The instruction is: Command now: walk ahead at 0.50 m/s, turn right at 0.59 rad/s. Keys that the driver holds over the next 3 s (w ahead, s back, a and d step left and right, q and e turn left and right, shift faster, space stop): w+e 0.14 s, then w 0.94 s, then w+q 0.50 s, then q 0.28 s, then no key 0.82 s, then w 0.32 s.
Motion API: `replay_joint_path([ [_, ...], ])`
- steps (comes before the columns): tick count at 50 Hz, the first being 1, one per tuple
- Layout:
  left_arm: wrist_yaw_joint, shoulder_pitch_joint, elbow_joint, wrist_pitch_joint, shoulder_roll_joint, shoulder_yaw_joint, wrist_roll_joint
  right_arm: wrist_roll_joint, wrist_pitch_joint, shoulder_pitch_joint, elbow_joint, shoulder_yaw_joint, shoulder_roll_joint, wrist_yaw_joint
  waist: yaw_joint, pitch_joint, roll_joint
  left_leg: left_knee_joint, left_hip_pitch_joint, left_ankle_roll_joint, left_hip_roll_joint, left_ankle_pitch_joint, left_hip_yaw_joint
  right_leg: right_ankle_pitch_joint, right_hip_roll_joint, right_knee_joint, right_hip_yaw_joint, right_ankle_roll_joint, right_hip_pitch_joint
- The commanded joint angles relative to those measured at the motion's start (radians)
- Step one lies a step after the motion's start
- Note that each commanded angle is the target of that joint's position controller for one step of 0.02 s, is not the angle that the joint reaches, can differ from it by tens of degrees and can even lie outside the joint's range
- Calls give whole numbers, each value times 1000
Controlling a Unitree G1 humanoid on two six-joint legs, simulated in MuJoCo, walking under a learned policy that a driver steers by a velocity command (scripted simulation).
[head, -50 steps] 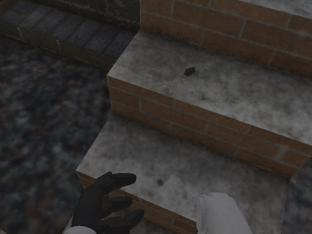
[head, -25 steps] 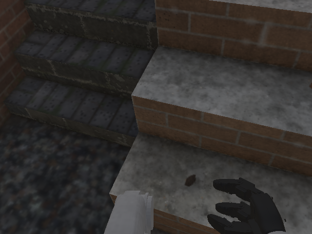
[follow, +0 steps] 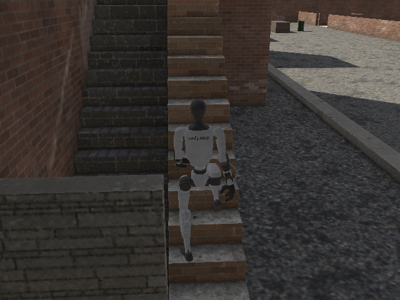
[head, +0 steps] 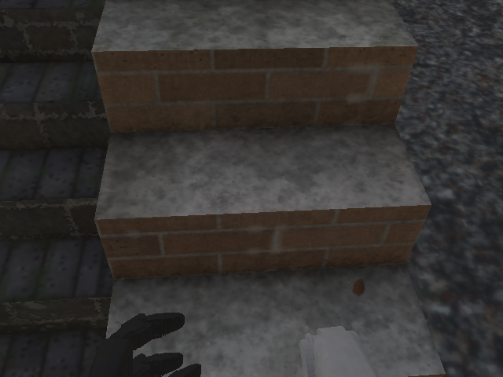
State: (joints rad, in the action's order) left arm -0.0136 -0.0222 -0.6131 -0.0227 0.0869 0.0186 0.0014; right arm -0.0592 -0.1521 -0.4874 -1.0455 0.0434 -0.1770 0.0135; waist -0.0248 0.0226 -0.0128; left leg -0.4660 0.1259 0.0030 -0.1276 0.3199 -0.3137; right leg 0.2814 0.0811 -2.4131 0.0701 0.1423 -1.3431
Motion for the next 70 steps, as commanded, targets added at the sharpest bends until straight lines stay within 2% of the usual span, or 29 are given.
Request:
replay_joint_path([
  [1,-14,-177,127,22,9,-8,5,1,-13,24,45,9,-86,-9,58,-107,53,330,43,93,-158,21,103,22,-50,209,-101,-15,-66],
  [6,-9,-203,149,105,16,-12,26,58,-4,-86,-12,23,-75,-52,6,-65,135,488,-139,184,-173,-482,-40,187,-144,744,-323,34,224],
  [8,18,30,91,101,-17,-14,-1,83,10,-36,32,21,-150,-79,129,70,216,271,-134,208,-226,-1722,-86,292,-34,884,-392,79,652],
  [10,18,270,17,66,94,24,-5,122,23,3,98,47,-274,-20,202,247,286,-139,-185,207,-248,-2012,-3,240,54,1236,-323,95,973],
  [11,0,319,-3,46,152,57,-19,114,16,31,136,69,-306,3,227,264,374,-401,-101,178,-212,-1696,63,305,34,1448,-83,88,1056],
  [12,-14,298,-63,42,305,105,-30,84,23,78,248,74,-214,43,142,279,-11,-813,350,29,56,-419,123,404,-202,1909,647,119,1232],
  [13,-12,241,-56,50,363,132,-13,57,17,190,303,75,-193,56,142,338,0,-1330,462,-2,145,-195,359,552,-310,2221,1006,77,1182],
  [16,23,208,-236,-7,170,59,49,36,2,337,419,-8,39,18,51,-68,24,-1768,818,95,103,-269,380,226,-281,2079,571,25,912],
  [20,7,359,-371,-58,49,7,44,55,47,243,387,-52,68,-15,-10,-108,88,-1764,987,141,130,-184,384,-281,-239,1994,236,-24,995],
  [27,-12,463,-439,-100,120,-14,38,64,119,593,515,-85,132,-21,32,-158,-11,-1832,1285,167,198,-153,233,-181,-211,2149,45,-130,1023],
  [29,11,512,-455,-103,107,-22,21,67,143,678,548,-91,116,-11,67,-151,-89,-1590,1080,153,166,-131,100,-457,-224,2301,27,-84,964],
  [31,36,466,-442,-98,136,-15,-7,81,141,429,442,-82,96,-10,-37,76,-140,-1417,728,191,164,-80,92,-1207,-220,2199,-184,-100,1130],
  [33,67,392,-379,-109,241,11,-85,112,144,371,419,-70,23,-12,-129,234,-152,-991,280,178,210,-45,137,-1808,-258,2080,-155,-48,1088],
  [34,59,453,-369,-123,352,33,-68,106,149,285,388,-54,-2,-4,-143,263,-211,-809,233,141,232,69,121,-1932,-307,1977,-98,-5,1218],
  [35,38,486,-382,-120,389,53,-59,92,146,291,375,-40,-39,-1,-165,234,-206,-563,193,129,274,202,164,-1931,-275,1752,-90,-17,1297],
  [36,-7,673,-385,-107,212,32,-41,71,126,270,309,-22,-65,-23,-24,311,-29,-404,-225,265,84,246,523,-1450,-100,1460,-85,-147,830],
  [37,-32,576,-358,-126,217,31,-24,38,130,173,292,15,-141,-37,-119,480,174,-142,-106,381,-112,221,933,-336,27,872,-74,-123,873],
  [39,-26,235,-235,-138,104,7,64,63,132,211,144,31,-103,-2,-63,153,-28,-267,158,225,89,5,551,-252,-28,563,146,-22,673],
  [41,-7,315,-138,-86,53,-12,77,37,105,274,100,16,9,-2,84,48,-24,-30,402,195,-81,352,772,-340,-22,469,119,-5,535],
  [43,12,377,-129,-40,19,-33,82,34,72,376,86,17,-15,-2,178,-82,-16,-10,548,156,-56,425,648,-211,-30,518,125,-45,451],
  [51,27,288,-112,-45,131,16,18,45,29,261,129,62,-172,-24,85,-74,161,164,327,253,-132,266,577,-154,-163,773,-84,-98,384],
  [55,-17,57,-36,-70,152,3,13,2,58,210,214,70,-218,-41,-21,-74,119,237,41,209,-89,142,512,240,-177,1378,-170,-72,459],
  [58,-35,235,-108,-98,135,12,-30,-1,89,180,247,65,-204,-48,24,77,88,-143,-112,215,43,-645,349,18,-29,1908,-269,-108,894],
  [60,-3,456,-161,-105,158,24,-1,84,73,345,334,32,-136,-30,170,206,166,-517,95,160,90,-528,363,-351,-113,2172,-199,-152,1340],
  [61,0,460,-175,-102,223,18,27,110,58,329,392,-6,15,-25,84,218,-74,-675,504,70,152,23,314,-1052,-339,1944,10,-192,1659],
  [62,26,643,-206,-80,342,51,37,167,57,260,377,-14,26,-8,153,396,-276,-858,740,19,171,153,279,-1426,-561,1833,226,-16,1930],
  [63,32,662,-183,-69,281,46,59,141,60,305,337,10,-59,-6,191,367,-84,-1162,778,-3,168,136,303,-1250,-578,1858,261,88,1814],
  [65,21,534,-176,-84,257,35,101,110,62,500,406,10,-29,-19,155,134,-133,-1702,1008,17,221,132,322,-1118,-509,1881,193,97,1629],
  [70,10,590,-284,-145,199,32,82,95,131,592,538,-6,3,-28,82,-18,-146,-2157,1288,109,231,261,403,-610,-541,2026,66,34,1533],
])
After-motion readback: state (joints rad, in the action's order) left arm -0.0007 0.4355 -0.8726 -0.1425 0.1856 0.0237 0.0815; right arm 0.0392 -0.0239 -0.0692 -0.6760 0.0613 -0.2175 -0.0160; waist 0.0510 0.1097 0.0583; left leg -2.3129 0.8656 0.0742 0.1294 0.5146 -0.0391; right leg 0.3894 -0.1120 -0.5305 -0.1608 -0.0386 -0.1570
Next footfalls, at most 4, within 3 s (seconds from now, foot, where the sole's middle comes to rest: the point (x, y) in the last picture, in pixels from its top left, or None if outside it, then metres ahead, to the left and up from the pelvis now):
0.20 right None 0.25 -0.11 -0.58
0.78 left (253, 316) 0.52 0.00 -0.39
1.20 right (387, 309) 0.53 -0.27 -0.39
1.72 left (237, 163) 0.76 0.04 -0.19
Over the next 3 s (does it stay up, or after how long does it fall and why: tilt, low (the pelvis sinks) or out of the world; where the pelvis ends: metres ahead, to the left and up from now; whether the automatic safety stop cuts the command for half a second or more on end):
stays up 0.77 -0.05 0.58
